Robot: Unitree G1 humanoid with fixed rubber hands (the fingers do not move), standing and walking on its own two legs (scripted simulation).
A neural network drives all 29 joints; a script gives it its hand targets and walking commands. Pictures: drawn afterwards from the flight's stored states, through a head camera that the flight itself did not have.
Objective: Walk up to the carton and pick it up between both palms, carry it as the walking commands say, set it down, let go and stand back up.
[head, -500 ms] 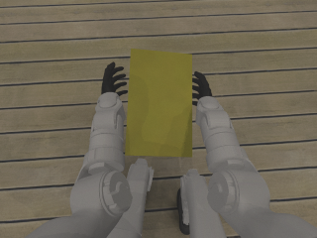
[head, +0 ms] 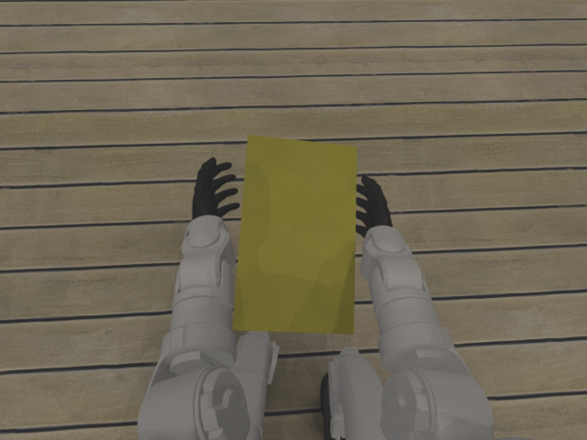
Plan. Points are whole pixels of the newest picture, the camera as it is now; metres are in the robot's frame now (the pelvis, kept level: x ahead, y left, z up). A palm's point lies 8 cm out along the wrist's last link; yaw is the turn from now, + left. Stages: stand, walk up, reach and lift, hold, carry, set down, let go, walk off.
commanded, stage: reach and lift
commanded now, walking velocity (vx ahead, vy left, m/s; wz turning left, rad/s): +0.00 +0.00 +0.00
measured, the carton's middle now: (286, 243) +0.38 +0.06 -0.13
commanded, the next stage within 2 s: none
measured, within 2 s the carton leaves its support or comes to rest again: neither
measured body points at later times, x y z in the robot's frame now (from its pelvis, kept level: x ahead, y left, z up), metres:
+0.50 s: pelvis +0.00 +0.00 +0.06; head +0.12 +0.02 +0.49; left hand +0.37 +0.17 +0.03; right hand +0.39 -0.07 +0.01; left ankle +0.09 +0.13 -0.63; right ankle +0.05 -0.12 -0.63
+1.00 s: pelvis +0.01 +0.00 +0.09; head +0.05 +0.02 +0.54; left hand +0.35 +0.17 +0.10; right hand +0.37 -0.07 +0.09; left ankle +0.09 +0.13 -0.63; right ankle +0.05 -0.12 -0.63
